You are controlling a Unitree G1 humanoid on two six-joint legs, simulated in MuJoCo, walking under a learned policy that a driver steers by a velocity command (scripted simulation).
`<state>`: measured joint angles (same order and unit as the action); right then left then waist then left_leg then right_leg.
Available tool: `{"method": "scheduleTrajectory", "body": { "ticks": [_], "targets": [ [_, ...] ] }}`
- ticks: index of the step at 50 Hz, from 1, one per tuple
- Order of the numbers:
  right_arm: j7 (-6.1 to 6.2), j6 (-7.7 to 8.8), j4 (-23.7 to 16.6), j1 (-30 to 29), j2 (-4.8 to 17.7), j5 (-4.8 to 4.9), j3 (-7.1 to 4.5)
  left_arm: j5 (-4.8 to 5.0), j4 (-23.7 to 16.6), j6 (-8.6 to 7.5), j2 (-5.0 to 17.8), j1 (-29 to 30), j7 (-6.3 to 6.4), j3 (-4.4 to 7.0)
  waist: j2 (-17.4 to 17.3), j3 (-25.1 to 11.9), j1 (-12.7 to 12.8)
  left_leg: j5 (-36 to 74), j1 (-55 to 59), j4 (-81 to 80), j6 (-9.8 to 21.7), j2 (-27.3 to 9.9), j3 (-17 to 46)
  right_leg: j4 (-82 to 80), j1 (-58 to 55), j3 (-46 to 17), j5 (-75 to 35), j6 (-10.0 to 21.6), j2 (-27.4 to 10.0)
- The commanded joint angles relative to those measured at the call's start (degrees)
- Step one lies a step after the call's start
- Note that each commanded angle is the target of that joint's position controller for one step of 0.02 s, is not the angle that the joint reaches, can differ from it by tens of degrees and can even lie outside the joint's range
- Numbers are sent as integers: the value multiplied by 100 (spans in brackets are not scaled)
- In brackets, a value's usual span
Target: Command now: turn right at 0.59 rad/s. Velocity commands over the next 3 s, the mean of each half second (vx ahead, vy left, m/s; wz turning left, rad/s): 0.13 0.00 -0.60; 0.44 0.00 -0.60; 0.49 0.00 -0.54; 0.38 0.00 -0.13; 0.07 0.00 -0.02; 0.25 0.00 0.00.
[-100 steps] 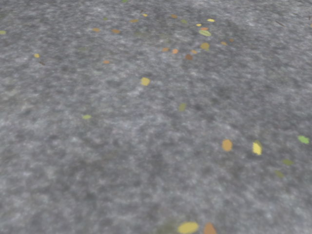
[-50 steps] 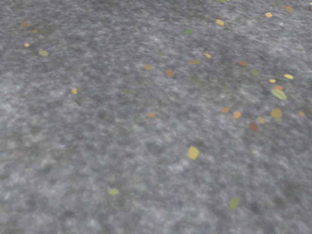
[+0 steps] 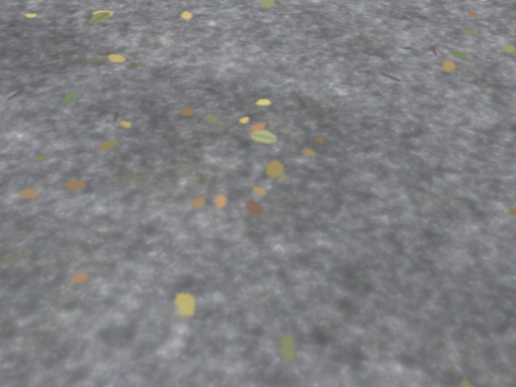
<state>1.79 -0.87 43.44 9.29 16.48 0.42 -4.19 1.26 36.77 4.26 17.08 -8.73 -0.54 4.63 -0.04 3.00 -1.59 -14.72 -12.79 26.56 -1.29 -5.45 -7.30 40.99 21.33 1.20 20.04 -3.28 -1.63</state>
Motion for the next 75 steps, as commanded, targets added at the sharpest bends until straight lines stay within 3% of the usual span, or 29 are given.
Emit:
{"method": "scheduleTrajectory", "body": {
  "ticks": [1, 2, 3, 4, 7, 10, 15, 23, 25, 26, 27, 31, 36, 42, 45, 47, 48, 49, 50, 51, 53, 55, 60, 66, 70, 72, 73, 74, 75],
  "targets": [
    [-24, 72, -249, -93, 1112, 149, -320, -8, -345, -44, 553, -288, -55, 221, -947, -681, 219, 2179, 536, 40, 863, -1155, 635, -1488, -698, 355, -928, 405, 245],
    [-56, 98, -109, 252, 890, 98, -267, -16, -274, -49, 781, -547, 2, 315, -392, -818, 255, 1472, -51, 746, 439, -893, 250, -1957, -1579, -48, -1828, 632, 148],
    [-100, 117, -312, 230, 475, -227, -123, -38, -351, -76, 1523, -793, 111, 487, 1419, -971, 170, -1272, -1733, 2584, -160, -193, -248, -1879, -2740, -2067, -4252, 1246, -1358],
    [-63, 143, -581, -234, 543, -225, -130, -214, -497, -206, 1598, -681, 65, 436, 1625, -1131, 385, -2603, -2616, 3805, -369, 451, 508, -1876, -2404, -3096, -4897, 2417, -2179],
    [46, 100, -493, -430, 828, -63, -249, -110, -428, -411, 1047, -146, 76, 286, 617, -797, 253, -1416, -2675, 4078, -241, 198, 1116, -2025, -1893, -2037, -3361, 1782, -1254],
    [50, 87, -464, -187, 798, -96, -266, -83, -479, -358, 947, 65, 166, 210, 757, -859, 69, -755, -2179, 3849, -334, 380, 1084, -2086, -1481, -1852, -3346, 1692, -974],
    [-99, 233, -626, -555, 650, 1, -190, -30, -394, -402, 1016, -260, 221, 223, 1003, -585, 324, -349, -2017, 1977, -261, 513, 1104, -2713, -1293, -2517, 659, 1701, -814],
    [-268, 648, -546, -51, 625, 122, -232, 7, -394, -419, 965, -187, 144, 163, 766, -364, -41, 164, 122, -171, 116, 714, 967, -2272, -162, -3029, 1344, 1448, -407],
    [-180, 678, -349, 987, 988, 5, -343, -33, -473, -456, 337, -126, 148, -26, -98, -761, -442, -506, 1832, -650, 505, -493, 2081, -391, 1112, -2185, 1762, 880, 286],
    [-211, 666, -247, 1364, 1468, -194, -422, 77, -768, -527, 245, -83, 151, -49, -1305, -593, -351, -2307, 2015, -1430, 1171, -1579, 4191, 1002, 2385, -1288, 1678, 689, 857],
    [-227, 690, -306, 1010, 1302, -152, -394, 75, -749, -578, 691, -87, 152, 51, -1154, -67, -183, -2899, 1591, -1585, 1410, -1848, 4532, 1781, 2863, -1261, 1233, 587, 281],
    [-89, 638, -430, 595, 704, -62, -177, 4, -507, -595, 686, -158, 36, 124, -769, 205, -86, -1022, 1259, -1706, 954, -1064, 2545, 2414, 2894, -945, -265, 322, -121],
    [-75, 658, -272, 858, 762, -127, -165, 8, -636, -613, 352, 188, -47, 16, -569, 157, -220, 753, 1120, -1827, 1014, -858, 1155, 1918, 2747, -625, -1298, 89, -242],
    [-89, 560, -26, 1097, 1076, 35, -229, 28, -840, -669, 131, 958, -284, -111, -482, 435, -414, 1460, 1200, -1835, 891, -955, 230, 27, 1897, 30, -1763, 329, -240],
    [-89, 482, 45, 1098, 1299, 117, -293, 11, -871, -650, 383, 796, -341, 6, -637, 131, -108, 4060, 1623, -1076, 753, -1072, -128, -390, 1071, 406, -1148, 720, 155],
    [-46, 410, 26, 1036, 1366, 157, -296, 26, -529, -590, 860, -624, -280, 287, -632, -779, 754, 5604, 1304, 868, 543, -911, -450, -783, -973, 595, -1242, 1119, 643],
    [-23, 450, -77, 1112, 1181, 90, -211, 59, -298, -514, 1202, -1620, -169, 468, -300, -1285, 1221, 4360, -1, 2449, 324, -727, -429, -812, -2759, -64, -1304, 1352, 399],
    [-121, 566, -458, 1770, 222, -195, 112, 108, -309, -558, 1939, -1495, -106, 537, 1540, -1972, 410, -1582, -2566, 4700, -28, 310, -50, -1117, -4795, -3432, -312, 2414, -1346],
    [-170, 784, -528, 1174, 659, -11, 75, 67, -481, -649, 1497, -1781, -120, 406, 971, -2936, 897, -1887, -3020, 5424, 20, 582, 1295, -2192, -4927, -5105, 743, 2708, -1762],
    [-190, 870, -732, 475, 1013, 227, -32, -13, -334, -736, 1166, -1580, -153, 293, 650, -1928, 983, -1287, -3493, 5388, 126, 333, 1320, -2429, -4309, -4271, 357, 2334, -1588],
    [-123, 939, -737, 340, 914, 27, 6, -17, -371, -791, 900, -813, -134, 185, 92, -891, 452, -494, -3027, 4464, 162, -74, 1250, -2466, -2529, -3029, -844, 2052, -1126],
    [-144, 819, -660, 577, 947, -64, -38, -140, -480, -802, 764, -373, -95, 124, 296, -648, 70, -197, -2376, 4058, 90, -219, 1285, -2725, -1536, -2509, -1566, 2027, -841],
    [-154, 652, -823, -9, 605, -176, 71, -64, -186, -836, 883, -570, 58, 143, 241, -201, 141, 882, -2341, 2577, -287, -54, 1029, -2909, -606, -1743, -2267, 1949, -482],
    [-295, 770, -1123, -1203, 542, -26, 117, 48, 158, -751, 987, -1166, 129, 181, 404, -112, 605, 2172, -1580, 517, -218, 464, 1073, -2530, -692, -1925, -1436, 1571, -374],
    [-356, 829, -1049, -864, 758, -15, -1, 10, 304, -670, 869, -1259, 158, 159, 695, -219, 420, 1385, -1314, 214, 104, 440, 1119, -1850, -1541, -2392, -1823, 1403, -722],
    [-300, 873, -864, 108, 979, -97, -144, -43, 289, -654, 596, -1219, 116, 59, 609, -839, -86, 1324, 240, 20, 506, 325, 1047, -637, -1419, -2085, -2774, 1138, -288],
    [-268, 868, -828, 941, 1310, -176, -214, -168, 198, -670, 300, -1479, 108, -62, -155, -1781, -289, 1385, 1912, 309, 962, -668, 2136, 1021, -529, -1703, -1604, 900, 129],
    [-341, 789, -486, 1434, 1570, -154, -320, 64, 229, -732, 78, -2264, 107, -137, -2087, -2334, -34, -308, 3358, -571, 1846, -1687, 4899, 2801, 1385, -1138, 1222, 485, 881],
    [-371, 770, -554, 1388, 1024, 11, -195, 122, 315, -750, 644, -1973, 121, -52, -1277, -1822, -206, -1680, 3112, -950, 1687, -1669, 5311, 3402, 2061, -1409, 1183, 450, 522]
  ]
}}
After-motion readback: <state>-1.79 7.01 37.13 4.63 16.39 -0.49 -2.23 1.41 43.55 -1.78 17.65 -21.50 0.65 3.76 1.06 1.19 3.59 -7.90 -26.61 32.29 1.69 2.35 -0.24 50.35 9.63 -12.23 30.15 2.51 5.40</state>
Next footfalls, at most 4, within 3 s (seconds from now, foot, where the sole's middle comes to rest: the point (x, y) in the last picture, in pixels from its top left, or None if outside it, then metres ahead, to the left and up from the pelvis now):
0.04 right None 0.04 -0.13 -0.78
0.48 left None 0.13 0.09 -0.78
0.96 right None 0.29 -0.31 -0.78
1.44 left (395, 310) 0.65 -0.36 -0.78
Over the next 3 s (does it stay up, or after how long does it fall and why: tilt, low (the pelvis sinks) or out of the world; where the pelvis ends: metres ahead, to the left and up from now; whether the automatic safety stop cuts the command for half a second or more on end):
stays up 0.72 -0.69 0.00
